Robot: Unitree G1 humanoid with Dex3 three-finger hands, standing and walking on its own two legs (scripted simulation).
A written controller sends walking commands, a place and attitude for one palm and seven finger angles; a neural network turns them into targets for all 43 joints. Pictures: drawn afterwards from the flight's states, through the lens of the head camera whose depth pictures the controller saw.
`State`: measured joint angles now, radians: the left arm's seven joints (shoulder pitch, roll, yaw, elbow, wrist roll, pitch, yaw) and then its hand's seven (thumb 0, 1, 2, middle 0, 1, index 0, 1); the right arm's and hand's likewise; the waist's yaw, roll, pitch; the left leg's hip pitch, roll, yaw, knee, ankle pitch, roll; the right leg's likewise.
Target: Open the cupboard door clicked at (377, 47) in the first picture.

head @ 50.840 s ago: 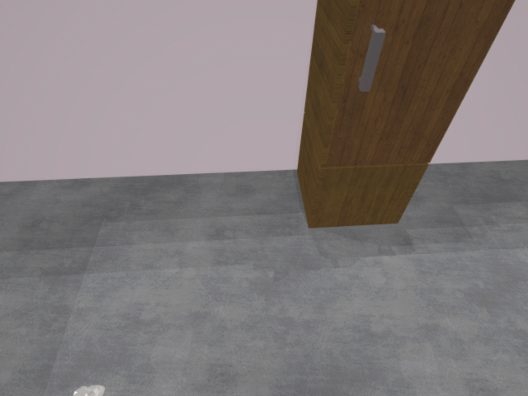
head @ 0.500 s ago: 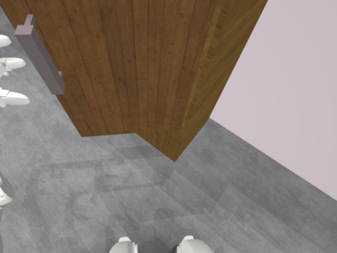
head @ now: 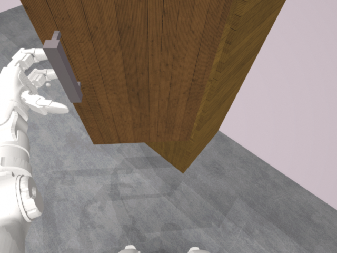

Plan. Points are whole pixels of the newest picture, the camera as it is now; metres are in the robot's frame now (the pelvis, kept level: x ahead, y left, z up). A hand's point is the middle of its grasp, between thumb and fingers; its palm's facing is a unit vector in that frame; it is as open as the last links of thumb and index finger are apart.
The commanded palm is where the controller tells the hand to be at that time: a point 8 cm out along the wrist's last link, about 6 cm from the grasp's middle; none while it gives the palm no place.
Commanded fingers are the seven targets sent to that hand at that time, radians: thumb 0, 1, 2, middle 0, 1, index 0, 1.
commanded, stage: slide the fingers in behind the handle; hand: left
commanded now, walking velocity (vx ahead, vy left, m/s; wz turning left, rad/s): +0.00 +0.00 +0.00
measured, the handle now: (67, 69) +0.52 +0.23 +0.12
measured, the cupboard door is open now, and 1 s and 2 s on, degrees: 45 45 45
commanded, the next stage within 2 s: close the thumb around the handle in 1.06 s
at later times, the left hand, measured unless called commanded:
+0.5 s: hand (69, 84) +0.46 +0.22 +0.12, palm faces +0.05 -1.00 +0.01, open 14.0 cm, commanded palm +0.44 +0.26 +0.11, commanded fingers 0.00 -0.50 0.30 -0.30 -1.20 -0.30 -1.20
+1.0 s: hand (74, 83) +0.47 +0.20 +0.12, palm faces +0.07 -1.00 +0.00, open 14.0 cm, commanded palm +0.44 +0.25 +0.11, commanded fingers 0.00 -0.50 0.30 -0.30 -1.20 -0.30 -1.20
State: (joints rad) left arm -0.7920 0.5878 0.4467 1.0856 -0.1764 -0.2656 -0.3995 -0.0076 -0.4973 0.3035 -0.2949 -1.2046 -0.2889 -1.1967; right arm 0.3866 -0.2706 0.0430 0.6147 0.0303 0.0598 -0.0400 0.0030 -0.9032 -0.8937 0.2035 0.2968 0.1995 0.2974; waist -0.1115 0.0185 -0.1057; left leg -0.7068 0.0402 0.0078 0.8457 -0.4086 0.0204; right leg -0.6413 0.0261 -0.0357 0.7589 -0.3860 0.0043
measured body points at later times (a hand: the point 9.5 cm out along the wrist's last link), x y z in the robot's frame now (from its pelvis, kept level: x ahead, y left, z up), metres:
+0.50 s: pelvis -0.01 -0.01 +0.00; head +0.07 +0.00 +0.44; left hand +0.45 +0.27 +0.12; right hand +0.01 -0.28 -0.11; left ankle -0.01 +0.10 -0.70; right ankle -0.02 -0.13 -0.70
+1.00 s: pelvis -0.01 -0.01 +0.00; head +0.07 -0.01 +0.44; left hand +0.46 +0.26 +0.12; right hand +0.02 -0.28 -0.12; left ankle -0.01 +0.10 -0.70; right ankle -0.02 -0.13 -0.70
